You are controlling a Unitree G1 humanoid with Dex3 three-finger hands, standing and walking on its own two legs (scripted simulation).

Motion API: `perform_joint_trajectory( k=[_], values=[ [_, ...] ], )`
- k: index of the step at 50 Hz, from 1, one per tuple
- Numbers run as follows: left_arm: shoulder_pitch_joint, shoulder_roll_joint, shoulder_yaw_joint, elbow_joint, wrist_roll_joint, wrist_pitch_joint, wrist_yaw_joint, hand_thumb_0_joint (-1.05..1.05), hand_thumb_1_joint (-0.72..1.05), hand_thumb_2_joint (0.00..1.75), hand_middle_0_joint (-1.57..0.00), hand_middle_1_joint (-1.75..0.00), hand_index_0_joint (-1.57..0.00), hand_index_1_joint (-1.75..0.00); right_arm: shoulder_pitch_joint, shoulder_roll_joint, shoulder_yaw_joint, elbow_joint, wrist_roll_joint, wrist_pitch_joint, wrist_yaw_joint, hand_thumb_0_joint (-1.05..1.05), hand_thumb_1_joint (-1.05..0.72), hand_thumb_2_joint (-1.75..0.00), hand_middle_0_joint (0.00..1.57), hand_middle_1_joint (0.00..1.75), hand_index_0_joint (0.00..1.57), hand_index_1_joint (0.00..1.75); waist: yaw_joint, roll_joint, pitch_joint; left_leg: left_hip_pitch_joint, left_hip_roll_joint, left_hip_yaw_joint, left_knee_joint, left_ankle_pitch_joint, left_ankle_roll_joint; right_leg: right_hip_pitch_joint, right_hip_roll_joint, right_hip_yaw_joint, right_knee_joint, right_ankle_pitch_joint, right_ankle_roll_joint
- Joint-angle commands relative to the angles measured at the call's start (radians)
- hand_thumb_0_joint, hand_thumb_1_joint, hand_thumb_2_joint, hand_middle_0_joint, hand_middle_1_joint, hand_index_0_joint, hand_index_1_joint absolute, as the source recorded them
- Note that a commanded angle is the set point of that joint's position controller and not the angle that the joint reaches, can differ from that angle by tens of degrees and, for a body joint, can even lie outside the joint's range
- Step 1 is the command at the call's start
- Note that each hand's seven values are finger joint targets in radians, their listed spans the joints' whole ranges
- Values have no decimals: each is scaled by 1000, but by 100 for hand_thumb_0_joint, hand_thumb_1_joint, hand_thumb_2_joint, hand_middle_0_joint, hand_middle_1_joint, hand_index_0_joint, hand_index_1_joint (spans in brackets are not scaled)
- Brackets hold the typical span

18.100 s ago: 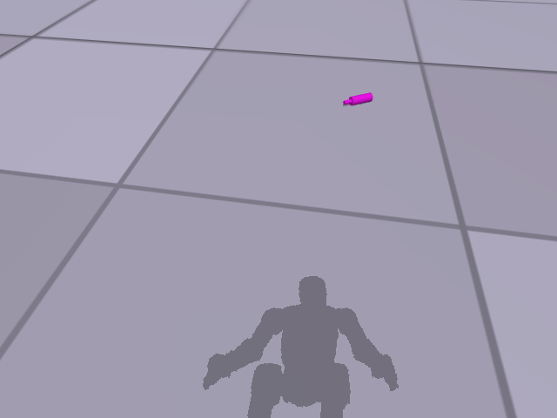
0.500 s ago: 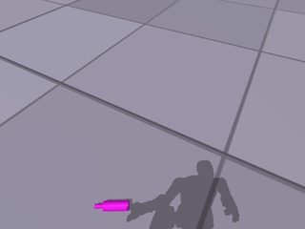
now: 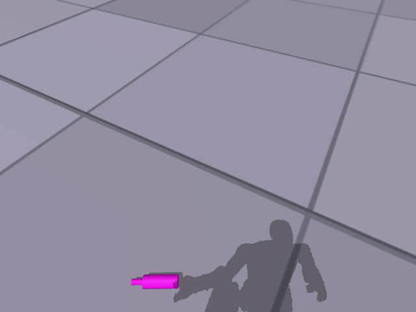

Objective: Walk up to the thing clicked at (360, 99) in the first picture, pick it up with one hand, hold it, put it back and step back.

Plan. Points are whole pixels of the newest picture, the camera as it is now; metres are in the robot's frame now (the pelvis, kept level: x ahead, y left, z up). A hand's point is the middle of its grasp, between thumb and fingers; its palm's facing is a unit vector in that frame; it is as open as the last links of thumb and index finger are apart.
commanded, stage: stand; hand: left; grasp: from above
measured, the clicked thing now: (154, 281) +0.42 +0.25 -0.75
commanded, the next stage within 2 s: rise first in 0.66 s
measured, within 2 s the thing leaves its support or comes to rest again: neither
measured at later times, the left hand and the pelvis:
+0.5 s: hand out of the picture +0.06 +0.25 -0.16, palm faces -0.04 -0.94 -0.34, open 7.4 cm; pelvis +0.00 +0.00 +0.00, yaw +0 degrees
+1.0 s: hand out of the picture +0.14 +0.25 -0.17, palm faces +0.00 -0.94 -0.34, open 8.7 cm; pelvis -0.02 +0.00 -0.02, yaw +1 degrees
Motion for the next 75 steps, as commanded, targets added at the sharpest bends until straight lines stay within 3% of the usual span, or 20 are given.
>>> perform_joint_trajectory(
  k=[1,10,15,38,39,40,41,42,43,44,46,48,50,53,55,57,65,67,70,75],
  values=[
    [-19,210,38,-55,-1,-25,16,0,90,90,-20,-30,-20,-30,-41,-216,-39,-58,1,-20,-12,0,-90,-90,20,30,20,30,3,1,-77,71,157,-127,-31,194,8,-32,-132,85,-29,193,-29],
    [-13,209,39,-54,0,-22,13,0,90,90,-20,-30,-20,-30,-36,-217,-38,-56,-1,-18,-11,0,-90,-90,20,30,20,30,4,3,-51,35,150,-131,-51,98,9,-44,-130,88,-45,102,-27],
    [-18,207,35,-61,3,-27,14,0,90,90,-20,-30,-20,-30,-35,-216,-39,-57,0,-20,-10,0,-90,-90,20,30,20,30,1,-2,-78,59,153,-131,-34,171,9,-40,-132,82,-36,158,-28],
    [-17,201,36,-58,2,-22,14,0,87,90,-26,-29,-24,-30,-34,-217,-38,-53,0,-22,-12,0,-92,-91,20,30,20,30,3,9,-59,42,150,-138,-41,169,6,-36,-132,77,-29,141,-30],
    [-368,26,31,-409,-50,-118,31,0,81,93,-28,-37,-24,-38,-9,-51,14,-346,71,-74,-30,0,-97,-92,20,30,20,30,-108,24,10,-118,19,-17,41,-5,-5,-274,8,-25,47,61,-23],
    [-522,93,56,-366,-50,-114,35,0,73,91,-24,-45,-21,-46,32,-84,6,-299,74,-77,-39,0,-91,-90,20,30,20,30,-72,11,-36,-96,18,-22,52,-37,-7,-224,6,-34,54,23,-25],
    [-308,181,112,-171,-25,-76,36,0,65,90,-23,-53,-20,-54,83,-117,-15,-292,77,-68,-49,0,-90,-90,20,30,20,30,-53,5,-15,-131,22,-24,69,-41,-7,-230,11,-43,72,4,-29],
    [-261,197,129,-74,-3,-49,25,0,57,91,-21,-61,-20,-62,100,-117,-27,-306,68,-61,-50,0,-91,-90,20,30,20,30,-48,-47,-54,-172,14,-27,124,-28,-1,-262,11,-44,106,2,-32],
    [-320,229,149,-81,21,-45,8,0,49,91,-18,-69,-18,-70,112,-115,-35,-331,61,-61,-49,0,-91,-90,20,30,20,30,-35,-31,-91,-198,16,-32,172,-10,-1,-289,12,-46,157,15,-35],
    [-327,251,176,-107,58,-55,-4,0,41,92,-18,-77,-18,-78,131,-116,-59,-358,41,-68,-50,0,-92,-91,20,30,20,30,-21,-23,-206,-192,13,-31,229,40,0,-285,4,-38,210,65,-34],
    [-92,208,199,-75,97,-34,-25,0,25,92,-13,-93,-15,-92,168,-105,-77,-406,29,-71,-39,0,-93,-91,20,30,20,30,35,43,-309,-212,-4,-34,287,113,-15,-276,3,-42,279,105,-42],
    [-73,200,198,-188,112,-3,-27,0,9,93,-12,-99,-13,-97,157,-99,-81,-458,36,-74,-37,0,-93,-91,20,30,20,30,48,88,-323,-210,-3,-41,277,135,-24,-288,11,-46,289,98,-46],
    [-55,157,170,-195,128,53,-24,0,-7,98,-9,-100,-10,-99,132,-100,-80,-511,44,-68,-36,0,-92,-90,20,30,20,30,19,55,-276,-244,2,-52,272,91,-23,-318,20,-53,281,59,-46],
    [-103,187,186,-284,150,106,-9,0,-31,99,-8,-103,-7,-103,92,-84,-71,-577,46,-71,-34,0,-90,-90,20,30,20,30,14,0,-233,-340,5,-56,323,-2,-12,-386,22,-58,313,-25,-40],
    [-86,168,183,-332,158,121,-6,0,-47,98,-8,-106,-8,-106,113,-76,-71,-592,43,-80,-32,0,-89,-90,20,30,20,30,5,19,-255,-367,7,-50,375,-23,-10,-439,22,-55,366,-45,-38],
    [-99,176,193,-398,164,121,-5,0,-54,98,-9,-107,-8,-107,128,-71,-74,-606,40,-94,-34,0,-90,-90,20,30,20,30,-7,27,-255,-404,11,-54,415,-61,-11,-489,21,-53,408,-79,-36],
    [21,178,198,-666,202,134,-12,0,-58,100,-8,-107,-7,-108,129,-55,-84,-675,35,-133,-47,0,-91,-90,20,30,20,30,-19,59,-379,-468,20,-65,578,-19,-4,-625,19,-49,567,-54,-31],
    [95,162,187,-669,208,155,-17,0,-57,100,-8,-105,-7,-106,146,-58,-85,-657,32,-136,-46,0,-90,-90,20,30,20,30,-22,84,-373,-480,28,-77,599,4,-10,-662,22,-58,601,-59,-32],
    [101,192,204,-775,224,167,-8,0,-58,100,-7,-104,-6,-106,121,-56,-85,-700,30,-147,-46,0,-90,-90,20,30,20,30,-20,93,-417,-499,33,-90,643,41,-7,-692,22,-58,643,-44,-32],
    [176,163,191,-810,240,196,2,0,-58,97,-9,-105,-8,-105,116,-50,-82,-722,27,-157,-42,0,-92,-90,20,30,20,30,-22,82,-428,-568,26,-85,710,33,-2,-738,25,-57,695,-44,-31]
  ],
)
